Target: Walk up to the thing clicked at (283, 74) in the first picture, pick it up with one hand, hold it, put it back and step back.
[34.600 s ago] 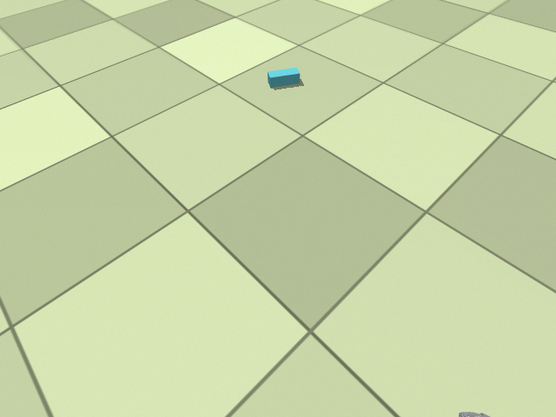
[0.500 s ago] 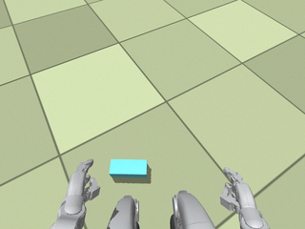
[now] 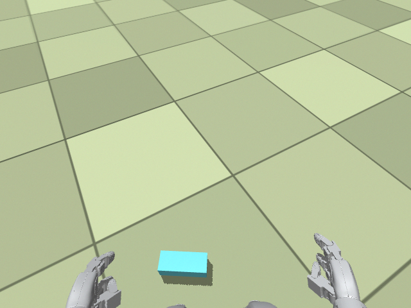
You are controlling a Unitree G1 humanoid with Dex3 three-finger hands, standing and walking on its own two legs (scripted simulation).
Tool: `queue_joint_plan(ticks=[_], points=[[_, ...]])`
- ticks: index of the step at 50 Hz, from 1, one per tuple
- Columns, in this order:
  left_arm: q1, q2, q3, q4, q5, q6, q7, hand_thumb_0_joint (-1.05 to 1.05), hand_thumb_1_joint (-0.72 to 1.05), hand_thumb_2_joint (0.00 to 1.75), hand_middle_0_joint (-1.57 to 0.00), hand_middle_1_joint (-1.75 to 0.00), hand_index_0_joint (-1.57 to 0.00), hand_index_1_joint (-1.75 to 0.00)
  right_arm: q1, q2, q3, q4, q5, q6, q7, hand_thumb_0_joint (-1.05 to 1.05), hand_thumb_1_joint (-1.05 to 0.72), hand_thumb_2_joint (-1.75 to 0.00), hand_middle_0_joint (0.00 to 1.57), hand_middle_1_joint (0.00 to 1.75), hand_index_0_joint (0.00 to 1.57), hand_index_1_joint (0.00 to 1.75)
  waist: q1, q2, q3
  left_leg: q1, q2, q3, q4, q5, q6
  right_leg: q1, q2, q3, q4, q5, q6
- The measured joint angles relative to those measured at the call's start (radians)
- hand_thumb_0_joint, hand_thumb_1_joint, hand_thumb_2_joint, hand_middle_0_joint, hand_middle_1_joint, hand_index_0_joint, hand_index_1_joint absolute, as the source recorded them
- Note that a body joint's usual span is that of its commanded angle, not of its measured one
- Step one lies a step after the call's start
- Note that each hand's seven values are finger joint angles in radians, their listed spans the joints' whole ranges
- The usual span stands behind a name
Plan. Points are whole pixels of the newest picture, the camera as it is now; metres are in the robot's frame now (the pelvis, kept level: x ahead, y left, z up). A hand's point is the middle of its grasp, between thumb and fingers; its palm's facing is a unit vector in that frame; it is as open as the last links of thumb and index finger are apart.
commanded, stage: home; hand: left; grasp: from above
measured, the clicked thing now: (183, 263) +0.40 +0.11 -0.68
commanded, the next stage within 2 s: stand in 1.80 s
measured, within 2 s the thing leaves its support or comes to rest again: neither
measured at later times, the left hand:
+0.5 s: hand (125, 299) +0.16 +0.17 -0.05, palm faces +0.04 -0.98 -0.21, open 7.4 cm
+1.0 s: hand (126, 298) +0.16 +0.17 -0.05, palm faces +0.03 -0.98 -0.21, open 7.4 cm
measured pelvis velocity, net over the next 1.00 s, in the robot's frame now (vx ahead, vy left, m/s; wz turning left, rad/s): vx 0.00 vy -0.01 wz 0.00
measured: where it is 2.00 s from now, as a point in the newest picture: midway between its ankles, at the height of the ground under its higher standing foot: outside the picture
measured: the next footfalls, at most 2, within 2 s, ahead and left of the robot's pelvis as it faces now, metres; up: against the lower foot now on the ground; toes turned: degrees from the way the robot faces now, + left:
none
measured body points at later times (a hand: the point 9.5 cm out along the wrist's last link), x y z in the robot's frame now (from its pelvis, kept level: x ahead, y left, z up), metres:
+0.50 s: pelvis -0.01 -0.01 +0.00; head +0.01 -0.01 +0.45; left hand +0.15 +0.22 -0.03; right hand +0.14 -0.26 -0.07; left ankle -0.01 +0.10 -0.68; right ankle +0.01 -0.13 -0.68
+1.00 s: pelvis +0.00 -0.01 +0.00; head +0.01 -0.01 +0.45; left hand +0.15 +0.22 -0.03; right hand +0.15 -0.26 -0.07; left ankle -0.01 +0.10 -0.68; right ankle +0.01 -0.13 -0.68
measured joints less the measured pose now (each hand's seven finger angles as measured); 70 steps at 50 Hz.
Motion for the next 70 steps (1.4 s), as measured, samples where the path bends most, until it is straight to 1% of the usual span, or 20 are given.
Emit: queue_joint_plan(ticks=[10,23,36,58,70], points=[[-0.009,-0.002,-0.005,0.004,0.010,-0.007,-0.007,0.01,0.91,0.90,-0.20,-0.30,-0.20,-0.30,-0.004,0.006,0.003,0.020,-0.007,-0.018,0.005,0.01,-0.90,-0.90,0.20,0.30,0.20,0.30,0.005,-0.005,0.015,0.005,0.002,-0.001,0.000,0.003,-0.005,0.002,0.002,-0.001,0.005,0.001,-0.005],[-0.009,-0.007,-0.001,0.008,0.007,-0.007,-0.006,0.01,0.91,0.90,-0.20,-0.30,-0.20,-0.30,0.017,0.004,0.000,0.041,-0.007,-0.028,-0.002,0.02,-0.90,-0.90,0.20,0.30,0.20,0.30,0.002,0.001,0.020,0.001,0.008,-0.002,0.000,0.008,-0.013,-0.007,0.007,-0.001,0.014,0.002,-0.013],[-0.011,-0.007,-0.002,0.009,0.007,-0.003,-0.009,0.01,0.91,0.90,-0.20,-0.30,-0.20,-0.30,0.010,-0.002,-0.008,0.047,-0.006,-0.041,-0.009,0.02,-0.90,-0.90,0.20,0.30,0.20,0.30,0.001,-0.002,0.015,0.002,0.011,-0.003,0.003,0.006,-0.018,-0.008,0.010,-0.003,0.020,-0.001,-0.018],[-0.006,-0.003,-0.001,-0.003,0.009,-0.014,-0.009,0.01,0.91,0.90,-0.20,-0.30,-0.20,-0.30,0.008,0.006,-0.007,0.052,-0.010,-0.039,-0.006,0.02,-0.90,-0.90,0.20,0.30,0.20,0.30,0.004,0.000,0.014,-0.005,0.009,-0.004,0.010,-0.005,-0.016,-0.014,0.009,-0.004,0.026,-0.012,-0.016],[0.000,-0.002,-0.003,-0.009,0.009,-0.005,-0.010,0.01,0.91,0.90,-0.20,-0.30,-0.20,-0.30,0.007,0.003,-0.012,0.046,-0.009,-0.032,-0.003,0.02,-0.90,-0.90,0.20,0.30,0.20,0.30,0.001,-0.001,0.011,-0.006,0.008,-0.002,0.012,-0.009,-0.014,-0.015,0.008,-0.001,0.026,-0.014,-0.013]])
